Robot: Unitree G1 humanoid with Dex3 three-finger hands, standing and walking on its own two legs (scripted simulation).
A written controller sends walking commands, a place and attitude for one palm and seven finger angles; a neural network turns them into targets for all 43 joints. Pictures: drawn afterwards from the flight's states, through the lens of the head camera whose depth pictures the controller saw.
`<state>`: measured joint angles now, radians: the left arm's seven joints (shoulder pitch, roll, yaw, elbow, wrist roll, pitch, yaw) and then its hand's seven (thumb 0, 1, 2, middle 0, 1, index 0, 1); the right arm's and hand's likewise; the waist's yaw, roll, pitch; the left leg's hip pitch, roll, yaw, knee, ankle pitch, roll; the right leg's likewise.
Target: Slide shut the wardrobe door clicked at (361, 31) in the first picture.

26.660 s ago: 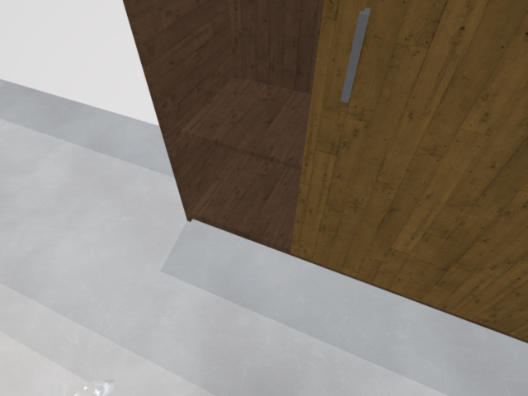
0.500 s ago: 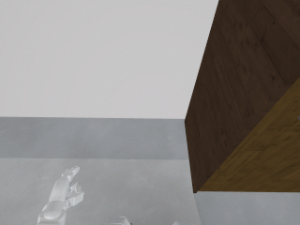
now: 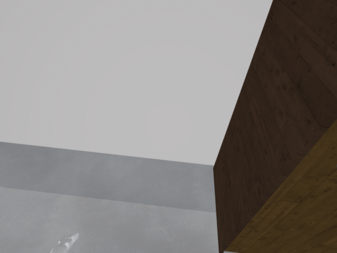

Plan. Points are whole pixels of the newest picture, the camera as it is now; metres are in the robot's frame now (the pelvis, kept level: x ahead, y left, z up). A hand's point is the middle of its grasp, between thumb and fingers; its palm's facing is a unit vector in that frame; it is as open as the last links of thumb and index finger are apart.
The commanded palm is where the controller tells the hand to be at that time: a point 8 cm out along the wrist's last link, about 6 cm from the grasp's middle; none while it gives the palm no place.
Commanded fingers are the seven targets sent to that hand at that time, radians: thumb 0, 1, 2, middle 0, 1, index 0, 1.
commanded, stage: stop walking and hold the door there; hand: right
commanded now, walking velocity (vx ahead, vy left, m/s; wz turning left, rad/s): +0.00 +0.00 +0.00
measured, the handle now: out of the picture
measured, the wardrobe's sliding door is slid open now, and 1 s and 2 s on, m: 0.00 0.00 0.00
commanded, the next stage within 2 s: loosen the grip on the handle in 1.64 s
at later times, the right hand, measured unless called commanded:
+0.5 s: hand out of the picture +0.28 -0.38 +0.15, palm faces +0.58 +0.76 -0.30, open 5.8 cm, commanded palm +0.23 -0.39 +0.15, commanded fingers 0.00 -0.90 -0.90 0.45 1.40 0.45 1.40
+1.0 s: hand out of the picture +0.28 -0.38 +0.15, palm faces +0.35 +0.91 -0.22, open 5.6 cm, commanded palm +0.24 -0.40 +0.15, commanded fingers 0.00 -0.90 -0.90 0.45 1.40 0.45 1.40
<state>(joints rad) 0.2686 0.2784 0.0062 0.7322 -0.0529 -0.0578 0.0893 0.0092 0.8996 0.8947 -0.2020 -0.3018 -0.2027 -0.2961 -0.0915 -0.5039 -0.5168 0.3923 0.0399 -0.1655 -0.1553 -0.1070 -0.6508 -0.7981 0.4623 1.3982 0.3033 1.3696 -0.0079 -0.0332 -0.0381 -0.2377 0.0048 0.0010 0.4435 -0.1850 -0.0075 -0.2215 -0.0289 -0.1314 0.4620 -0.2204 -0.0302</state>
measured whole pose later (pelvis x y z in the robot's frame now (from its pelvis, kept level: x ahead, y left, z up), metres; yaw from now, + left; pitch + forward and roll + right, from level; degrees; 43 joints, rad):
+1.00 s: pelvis -0.07 -0.16 -0.03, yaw -2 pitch -2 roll -2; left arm 0.13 0.26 0.03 0.65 -0.04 -0.03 0.09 0.01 0.90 0.89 -0.20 -0.30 -0.20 -0.30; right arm -0.21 -0.34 -0.23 0.00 0.04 -0.13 -0.13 -0.11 -0.70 -0.80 0.47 1.46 0.36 1.37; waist 0.00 0.02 0.14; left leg -0.39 0.20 -0.01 0.81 -0.43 -0.06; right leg -0.29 -0.08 -0.01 0.65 -0.30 0.08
